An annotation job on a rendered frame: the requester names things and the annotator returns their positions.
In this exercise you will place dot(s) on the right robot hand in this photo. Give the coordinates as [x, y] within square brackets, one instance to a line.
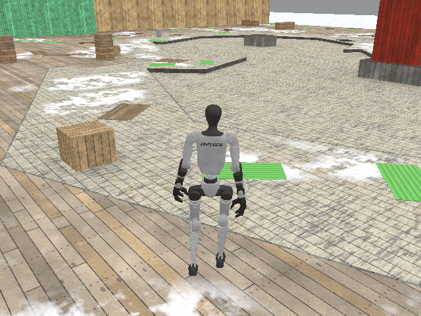
[242, 202]

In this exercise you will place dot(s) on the left robot foot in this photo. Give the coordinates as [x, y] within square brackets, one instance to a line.
[193, 270]

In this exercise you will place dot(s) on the left robot upper arm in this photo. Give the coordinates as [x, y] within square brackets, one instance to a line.
[188, 149]

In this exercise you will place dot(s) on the left robot hand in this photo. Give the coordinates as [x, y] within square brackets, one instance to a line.
[176, 193]

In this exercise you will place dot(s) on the right robot upper arm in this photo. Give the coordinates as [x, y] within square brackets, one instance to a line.
[234, 151]

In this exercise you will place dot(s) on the robot right forearm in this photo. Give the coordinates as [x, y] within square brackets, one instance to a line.
[238, 177]

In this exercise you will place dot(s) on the left robot thigh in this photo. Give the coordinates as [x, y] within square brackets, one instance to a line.
[194, 195]

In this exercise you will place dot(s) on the robot left forearm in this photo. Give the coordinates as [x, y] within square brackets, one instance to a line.
[180, 176]

